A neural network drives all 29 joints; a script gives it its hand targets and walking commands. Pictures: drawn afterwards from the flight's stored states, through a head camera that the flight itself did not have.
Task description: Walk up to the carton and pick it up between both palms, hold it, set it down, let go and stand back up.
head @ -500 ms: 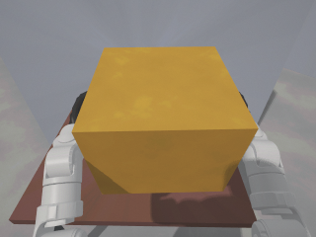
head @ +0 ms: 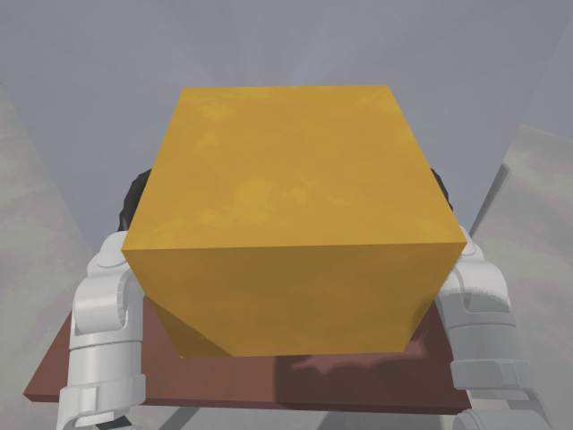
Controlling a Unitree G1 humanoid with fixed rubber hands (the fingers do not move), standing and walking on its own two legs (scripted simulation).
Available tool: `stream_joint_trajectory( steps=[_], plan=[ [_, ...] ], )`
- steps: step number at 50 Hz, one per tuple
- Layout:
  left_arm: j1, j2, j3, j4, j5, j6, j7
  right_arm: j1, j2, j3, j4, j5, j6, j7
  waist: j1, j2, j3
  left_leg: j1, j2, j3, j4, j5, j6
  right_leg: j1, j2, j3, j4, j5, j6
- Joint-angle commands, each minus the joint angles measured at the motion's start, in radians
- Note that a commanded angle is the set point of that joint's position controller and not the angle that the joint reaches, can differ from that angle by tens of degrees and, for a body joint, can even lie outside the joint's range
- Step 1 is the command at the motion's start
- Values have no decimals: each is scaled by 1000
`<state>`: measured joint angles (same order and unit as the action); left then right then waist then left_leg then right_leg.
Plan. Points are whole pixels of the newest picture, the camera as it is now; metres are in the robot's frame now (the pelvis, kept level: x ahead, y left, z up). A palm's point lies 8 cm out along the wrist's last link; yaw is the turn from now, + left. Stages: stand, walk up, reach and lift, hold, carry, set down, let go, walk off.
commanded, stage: hold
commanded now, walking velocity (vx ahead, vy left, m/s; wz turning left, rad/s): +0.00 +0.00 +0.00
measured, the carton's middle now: (289, 215) +0.36 +0.00 +0.17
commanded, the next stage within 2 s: none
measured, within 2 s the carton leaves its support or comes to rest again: neither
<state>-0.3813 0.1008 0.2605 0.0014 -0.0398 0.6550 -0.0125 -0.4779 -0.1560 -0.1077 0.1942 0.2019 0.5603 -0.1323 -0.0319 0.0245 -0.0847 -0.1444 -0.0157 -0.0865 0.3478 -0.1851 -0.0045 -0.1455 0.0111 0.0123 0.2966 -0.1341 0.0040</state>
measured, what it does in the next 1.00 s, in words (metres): stands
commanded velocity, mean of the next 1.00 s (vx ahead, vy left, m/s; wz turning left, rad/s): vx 0.00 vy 0.00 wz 0.00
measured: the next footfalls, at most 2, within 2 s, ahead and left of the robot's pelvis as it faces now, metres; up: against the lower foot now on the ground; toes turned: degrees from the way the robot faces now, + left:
none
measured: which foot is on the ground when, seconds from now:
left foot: down 0.00-1.00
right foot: down 0.00-1.00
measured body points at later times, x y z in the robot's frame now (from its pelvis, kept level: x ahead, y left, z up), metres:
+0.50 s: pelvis +0.00 +0.00 +0.00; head -0.04 +0.00 +0.45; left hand +0.36 +0.19 +0.17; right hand +0.37 -0.20 +0.17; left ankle +0.00 +0.12 -0.75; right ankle +0.02 -0.12 -0.75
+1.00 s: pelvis +0.00 +0.00 +0.00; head -0.03 +0.00 +0.45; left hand +0.36 +0.19 +0.17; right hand +0.37 -0.19 +0.16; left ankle +0.00 +0.12 -0.75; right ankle +0.02 -0.12 -0.75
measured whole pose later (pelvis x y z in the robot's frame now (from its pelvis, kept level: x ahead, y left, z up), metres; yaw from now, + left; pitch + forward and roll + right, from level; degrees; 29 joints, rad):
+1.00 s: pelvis +0.00 +0.00 +0.00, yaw +0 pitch +0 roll -1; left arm -0.44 0.12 0.26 0.08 -0.04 0.63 -0.01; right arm -0.52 -0.16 -0.12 0.26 0.19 0.54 -0.13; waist -0.03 0.02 -0.09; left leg -0.17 -0.02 -0.08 0.35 -0.18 0.00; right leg -0.17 0.01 0.02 0.30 -0.13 0.01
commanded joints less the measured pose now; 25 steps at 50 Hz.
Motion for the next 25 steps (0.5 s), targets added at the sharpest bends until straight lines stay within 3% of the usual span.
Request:
stream_joint_trajectory(
  steps=[1, 2, 3, 4, 5, 6, 7, 8, 9, 10, 11, 12, 13, 15, 17, 19, 20, 21, 22, 23, 24, 25],
  plan=[
    [-876, -446, -553, -209, -127, -61, -144, -822, 533, 455, -329, 135, -96, 150, -20, -13, -476, 71, -35, 44, -43, 225, -50, 173, 21, -21, -5, 206, -4],
    [-888, -465, -564, -166, -124, -66, -142, -853, 505, 429, -270, 131, -96, 158, -19, 8, -436, 61, -32, 35, -60, 167, -47, 129, 23, -23, -14, 120, -12],
    [-908, -508, -575, -173, -129, -73, -135, -890, 521, 440, -292, 133, -107, 164, -3, 20, -472, 59, -30, 44, -54, 180, -49, 133, 32, -28, -7, 124, -17],
    [-894, -498, -562, -145, -125, -74, -136, -884, 538, 458, -301, 136, -111, 168, 5, -17, -472, 59, -31, 49, -48, 186, -41, 149, 32, -25, -6, 140, -9],
    [-935, -490, -577, -171, -144, -89, -132, -897, 539, 441, -320, 125, -121, 170, -14, -26, -527, 78, -26, 43, -47, 206, -46, 146, 31, -23, -1, 166, -12],
    [-955, -514, -605, -234, -152, -96, -125, -894, 560, 472, -330, 145, -126, 173, -16, 9, -588, 103, -24, 32, -27, 272, -56, 154, 32, -20, 12, 214, -9],
    [-989, -510, -575, -146, -142, -91, -120, -913, 550, 447, -259, 137, -120, 178, -3, 8, -520, 93, -28, 39, -35, 231, -60, 111, 40, -27, -6, 144, -14],
    [-937, -510, -562, -158, -141, -87, -121, -901, 553, 461, -299, 142, -121, 175, 4, -19, -554, 97, -31, 41, -33, 234, -50, 155, 33, -23, -4, 195, -13],
    [-911, -499, -545, -91, -123, -77, -125, -887, 529, 431, -223, 135, -112, 179, -9, -4, -476, 73, -33, 37, -48, 177, -53, 127, 27, -24, -11, 144, -14],
    [-944, -513, -545, -104, -118, -80, -129, -858, 521, 410, -172, 116, -105, 183, -25, 16, -472, 83, -27, 36, -53, 164, -59, 121, 29, -27, -13, 111, -22],
    [-957, -519, -540, -111, -109, -80, -129, -867, 527, 411, -152, 120, -108, 192, -8, 15, -445, 65, -21, 37, -60, 138, -58, 109, 28, -27, -8, 79, -22],
    [-985, -539, -569, -130, -120, -84, -121, -895, 514, 390, -162, 122, -121, 200, -30, 55, -472, 85, -20, 33, -56, 140, -66, 91, 31, -32, -4, 72, -29],
    [-981, -528, -554, -71, -117, -78, -126, -945, 532, 385, -184, 124, -129, 197, -25, 33, -487, 77, -29, 43, -50, 143, -58, 99, 27, -28, -9, 86, -24],
    [-927, -533, -576, -121, -134, -85, -118, -944, 514, 425, -261, 151, -143, 193, -16, 33, -538, 127, -23, 28, -20, 267, -68, 108, 34, -18, -6, 178, -23],
    [-904, -519, -549, -145, -124, -92, -108, -935, 550, 471, -317, 167, -146, 187, 20, -11, -576, 127, -24, 32, -19, 287, -55, 153, 36, -16, -1, 222, -16],
    [-911, -527, -551, -188, -130, -97, -102, -890, 555, 475, -316, 168, -141, 182, 22, 8, -557, 105, -28, 33, -21, 304, -61, 165, 31, -9, 1, 245, -14],
    [-929, -517, -536, -174, -105, -90, -105, -852, 547, 460, -255, 150, -126, 184, 13, 5, -531, 121, -27, 35, -26, 317, -64, 161, 38, -12, -3, 243, -12],
    [-898, -499, -531, -190, -117, -85, -111, -865, 534, 451, -303, 163, -133, 180, 11, 7, -542, 102, -36, 37, -27, 282, -57, 162, 28, -5, -6, 240, -11],
    [-884, -497, -531, -168, -111, -81, -115, -864, 537, 456, -293, 150, -129, 178, 8, -28, -524, 84, -33, 38, -34, 243, -48, 176, 27, -7, -9, 215, -6],
    [-886, -493, -532, -200, -106, -75, -112, -835, 537, 454, -279, 152, -123, 175, 4, 4, -515, 91, -31, 39, -27, 295, -59, 188, 23, 1, 1, 264, -6],
    [-859, -488, -523, -132, -82, -71, -114, -850, 509, 433, -245, 140, -118, 174, -3, -1, -467, 82, -31, 39, -41, 240, -54, 163, 29, -8, -18, 193, -11],
    [-796, -496, -532, -214, -100, -65, -124, -800, 547, 479, -322, 172, -123, 164, -4, -24, -545, 105, -39, 43, -15, 351, -46, 231, 28, 2, 10, 348, 2]
  ],
)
